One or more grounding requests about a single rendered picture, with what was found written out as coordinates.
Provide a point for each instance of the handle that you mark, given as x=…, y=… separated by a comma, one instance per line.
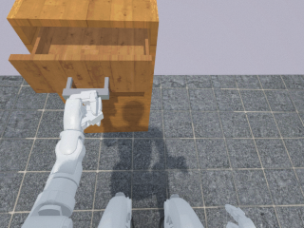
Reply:
x=101, y=92

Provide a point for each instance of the right robot thigh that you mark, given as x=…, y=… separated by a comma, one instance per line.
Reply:
x=180, y=214

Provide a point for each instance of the robot left hand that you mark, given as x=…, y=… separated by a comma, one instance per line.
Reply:
x=79, y=105

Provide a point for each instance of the robot left shin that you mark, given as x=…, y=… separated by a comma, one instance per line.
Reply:
x=121, y=194

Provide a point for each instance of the robot right hand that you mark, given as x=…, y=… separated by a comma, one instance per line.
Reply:
x=239, y=216

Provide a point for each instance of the drawer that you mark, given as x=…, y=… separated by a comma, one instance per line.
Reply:
x=88, y=55

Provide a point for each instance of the robot left forearm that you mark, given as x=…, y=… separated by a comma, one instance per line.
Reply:
x=58, y=196

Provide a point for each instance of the cabinet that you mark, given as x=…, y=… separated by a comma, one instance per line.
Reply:
x=123, y=111

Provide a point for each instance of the robot left upper arm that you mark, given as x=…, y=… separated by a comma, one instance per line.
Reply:
x=49, y=222

